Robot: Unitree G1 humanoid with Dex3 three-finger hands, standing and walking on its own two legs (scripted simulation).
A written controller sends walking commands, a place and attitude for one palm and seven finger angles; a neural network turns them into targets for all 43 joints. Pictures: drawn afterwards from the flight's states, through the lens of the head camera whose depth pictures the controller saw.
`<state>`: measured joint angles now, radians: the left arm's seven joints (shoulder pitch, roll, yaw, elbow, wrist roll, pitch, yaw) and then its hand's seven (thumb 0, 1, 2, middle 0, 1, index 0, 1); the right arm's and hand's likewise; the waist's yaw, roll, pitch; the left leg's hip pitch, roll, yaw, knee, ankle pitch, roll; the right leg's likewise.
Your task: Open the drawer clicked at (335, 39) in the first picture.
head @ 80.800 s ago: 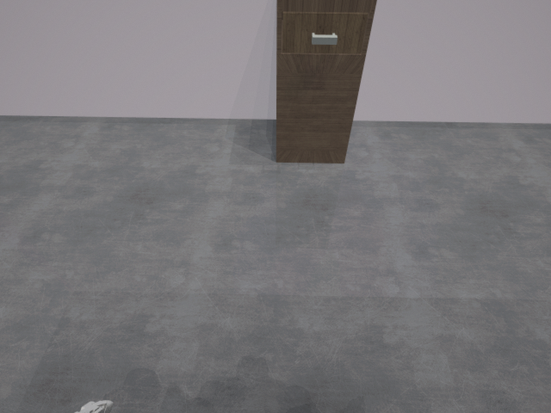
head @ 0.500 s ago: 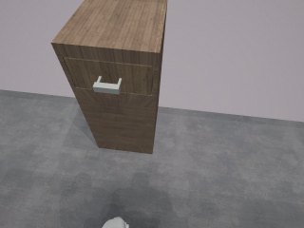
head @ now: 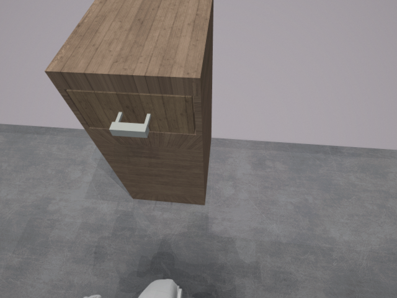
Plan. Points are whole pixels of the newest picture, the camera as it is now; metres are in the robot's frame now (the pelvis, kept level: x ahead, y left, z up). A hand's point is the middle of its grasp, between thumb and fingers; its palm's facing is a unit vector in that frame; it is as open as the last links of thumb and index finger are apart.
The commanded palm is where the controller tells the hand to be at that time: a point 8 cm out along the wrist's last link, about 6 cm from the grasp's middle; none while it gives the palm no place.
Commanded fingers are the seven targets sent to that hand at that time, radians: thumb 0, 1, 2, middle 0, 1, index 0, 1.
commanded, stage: come to a stop and stand still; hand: left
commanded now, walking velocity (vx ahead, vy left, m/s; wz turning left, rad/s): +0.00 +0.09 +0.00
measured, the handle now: (131, 123) +0.54 +0.24 -0.06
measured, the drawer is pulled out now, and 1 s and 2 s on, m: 0.00 0.00 0.00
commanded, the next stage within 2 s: look again from close up in 0.64 s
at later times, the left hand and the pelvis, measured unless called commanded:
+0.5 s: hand out of the picture +0.05 +0.24 -0.16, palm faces -0.06 -0.97 -0.25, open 7.4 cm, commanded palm none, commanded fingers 0.00 0.90 0.90 -0.20 -0.30 -0.20 -0.30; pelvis -0.02 +0.06 -0.01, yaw -4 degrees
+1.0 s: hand out of the picture -0.03 +0.19 -0.17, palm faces -0.03 -0.99 -0.16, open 7.4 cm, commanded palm none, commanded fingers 0.00 0.90 0.90 -0.20 -0.30 -0.20 -0.30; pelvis -0.01 +0.04 +0.00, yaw -3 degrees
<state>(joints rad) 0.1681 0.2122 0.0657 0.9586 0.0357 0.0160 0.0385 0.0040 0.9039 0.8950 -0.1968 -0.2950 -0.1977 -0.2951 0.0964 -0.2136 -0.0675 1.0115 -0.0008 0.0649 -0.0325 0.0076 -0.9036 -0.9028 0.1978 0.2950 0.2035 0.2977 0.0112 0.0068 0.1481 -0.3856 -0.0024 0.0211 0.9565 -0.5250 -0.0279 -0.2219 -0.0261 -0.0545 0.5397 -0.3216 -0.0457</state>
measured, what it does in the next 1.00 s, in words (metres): steps on the spot: left foot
